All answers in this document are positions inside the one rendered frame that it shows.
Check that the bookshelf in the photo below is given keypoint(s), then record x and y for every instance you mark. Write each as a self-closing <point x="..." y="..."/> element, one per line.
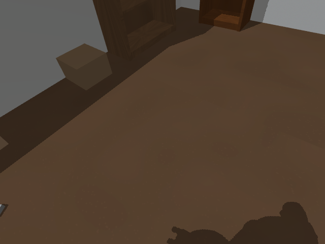
<point x="230" y="14"/>
<point x="130" y="27"/>

